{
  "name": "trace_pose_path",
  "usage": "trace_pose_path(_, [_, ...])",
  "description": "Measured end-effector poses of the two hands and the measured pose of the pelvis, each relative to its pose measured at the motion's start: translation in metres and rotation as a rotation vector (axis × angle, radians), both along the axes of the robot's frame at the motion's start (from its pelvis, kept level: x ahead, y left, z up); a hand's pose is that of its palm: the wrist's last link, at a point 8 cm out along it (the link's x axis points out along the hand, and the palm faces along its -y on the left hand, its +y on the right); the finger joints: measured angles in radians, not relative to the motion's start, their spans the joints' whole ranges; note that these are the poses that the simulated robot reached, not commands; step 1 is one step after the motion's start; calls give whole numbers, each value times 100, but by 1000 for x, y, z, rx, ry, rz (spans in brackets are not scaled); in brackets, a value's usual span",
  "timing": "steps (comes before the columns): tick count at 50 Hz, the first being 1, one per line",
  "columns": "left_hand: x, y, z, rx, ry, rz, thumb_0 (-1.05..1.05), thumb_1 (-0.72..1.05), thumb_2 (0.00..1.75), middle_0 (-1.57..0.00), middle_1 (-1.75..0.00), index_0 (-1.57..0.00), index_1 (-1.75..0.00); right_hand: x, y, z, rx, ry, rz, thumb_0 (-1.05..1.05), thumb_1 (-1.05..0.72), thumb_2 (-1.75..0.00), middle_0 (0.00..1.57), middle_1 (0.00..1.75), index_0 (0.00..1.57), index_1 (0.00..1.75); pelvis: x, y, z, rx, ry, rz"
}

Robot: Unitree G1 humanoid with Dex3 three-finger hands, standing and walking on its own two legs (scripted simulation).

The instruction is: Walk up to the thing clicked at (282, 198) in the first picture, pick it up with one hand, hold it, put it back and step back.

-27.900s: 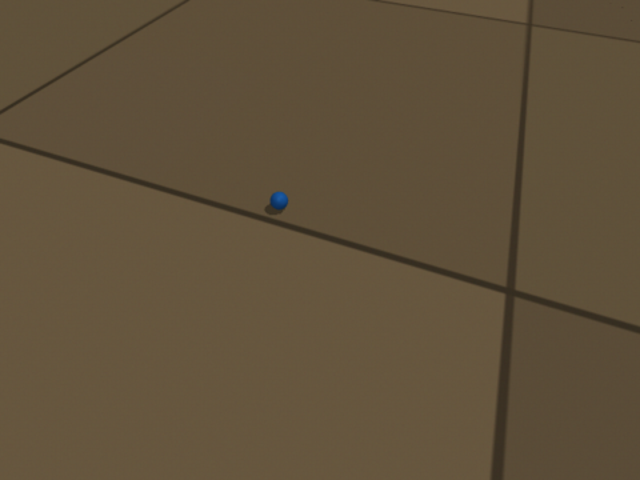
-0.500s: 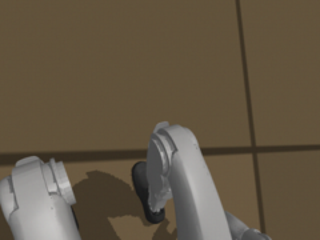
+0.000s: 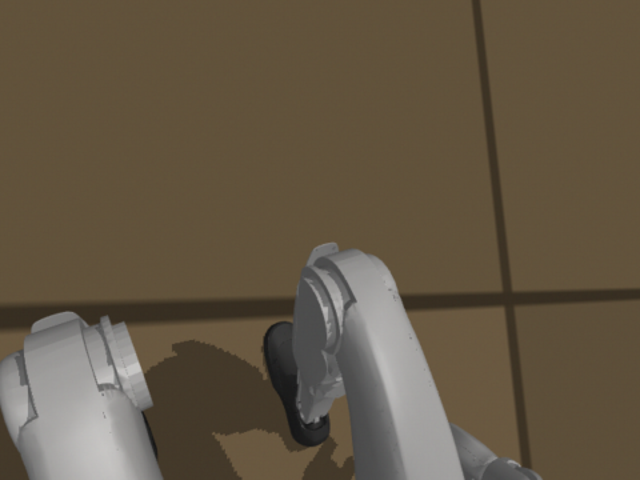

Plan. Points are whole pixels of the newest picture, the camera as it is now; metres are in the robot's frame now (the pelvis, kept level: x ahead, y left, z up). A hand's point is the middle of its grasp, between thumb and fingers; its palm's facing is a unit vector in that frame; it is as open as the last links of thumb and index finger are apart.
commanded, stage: withdraw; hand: left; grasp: from above
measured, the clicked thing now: out of the picture +0.42 +0.32 -0.25
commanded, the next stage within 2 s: home in 0.84 s
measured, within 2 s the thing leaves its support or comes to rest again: neither
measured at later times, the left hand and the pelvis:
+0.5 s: hand out of the picture +0.40 +0.34 -0.08, palm faces -0.39 -0.10 -0.92, open 14.1 cm; pelvis +0.00 -0.01 +0.05, yaw +6 degrees
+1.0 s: hand out of the picture +0.40 +0.33 -0.13, palm faces -0.44 -0.11 -0.89, open 13.9 cm; pelvis -0.01 -0.01 +0.04, yaw +7 degrees
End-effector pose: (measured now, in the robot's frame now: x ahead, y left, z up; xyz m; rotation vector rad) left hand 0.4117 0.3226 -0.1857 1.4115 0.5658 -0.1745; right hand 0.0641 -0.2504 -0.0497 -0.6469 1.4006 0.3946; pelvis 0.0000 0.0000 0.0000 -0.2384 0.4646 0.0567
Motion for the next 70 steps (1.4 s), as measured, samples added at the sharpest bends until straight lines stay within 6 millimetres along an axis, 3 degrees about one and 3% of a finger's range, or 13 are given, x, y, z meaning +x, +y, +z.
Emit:
trace_pose_path(7, [3,1,2,-5,-19,-1,0,-48,98,-9,-106,-10,-105,0,0,1,-4,-3,-12,0,-90,-90,20,30,20,30,1,0,1,0,6,1])
trace_pose_path(12, [11,9,24,14,-104,21,0,-50,99,-9,-103,-9,-103,3,-3,1,0,-19,-67,0,-91,-90,20,30,20,30,5,0,3,5,35,6])
trace_pose_path(18, [9,19,82,84,-148,32,0,-52,101,-9,-101,-8,-102,20,-9,-2,32,-68,-188,0,-91,-90,20,30,20,30,8,-1,18,27,106,24])
trace_pose_path(24, [-6,20,150,114,-67,54,0,-53,102,-9,-100,-8,-102,47,-12,4,76,-147,-266,0,-91,-91,20,30,20,30,2,-4,48,73,136,54])
trace_pose_path(29, [-16,12,184,84,34,44,0,-54,103,-10,-100,-8,-103,61,-17,20,68,-213,-275,0,-91,-91,20,30,20,30,-6,-11,72,106,124,69])
trace_pose_path(33, [-21,3,191,44,72,-6,0,-54,104,-10,-101,-8,-104,61,-25,31,25,-230,-258,0,-91,-91,20,30,20,30,-11,-16,82,119,115,74])
trace_pose_path(37, [-22,-4,184,24,58,-62,0,-54,103,-11,-101,-9,-103,54,-33,35,-32,-219,-241,0,-91,-91,20,30,20,30,-13,-18,80,121,110,73])
trace_pose_path(48, [-16,1,119,24,20,-94,0,-52,102,-10,-102,-9,-103,16,-35,13,-128,-150,-229,0,-90,-90,20,30,20,30,-14,-13,43,98,93,68])
trace_pose_path(54, [1,15,107,51,-68,-20,0,-46,97,-17,-92,-15,-94,-5,-22,-3,-111,-76,-262,0,-90,-90,20,30,20,30,-8,-9,30,83,112,64])
trace_pose_path(58, [8,26,121,52,-107,61,0,-39,93,-21,-81,-19,-83,-9,-11,-7,-69,-48,-312,0,-89,-89,20,30,20,30,-3,-6,34,77,139,64])
trace_pose_path(62, [2,35,148,2,-108,156,0,-26,91,-24,-71,-21,-74,0,-3,1,-19,-55,-354,0,-89,-89,20,30,20,30,1,-4,52,75,164,66])
trace_pose_path(66, [-16,37,185,-89,-86,229,0,-6,92,-25,-63,-22,-66,23,0,22,18,-111,-376,0,-89,-89,20,30,20,30,3,-3,80,77,177,69])
trace_pose_path(70, [-48,29,222,-226,-54,285,0,19,94,-25,-55,-23,-57,59,-1,54,38,-201,-360,0,-89,-90,20,30,20,30,4,-2,114,87,176,72])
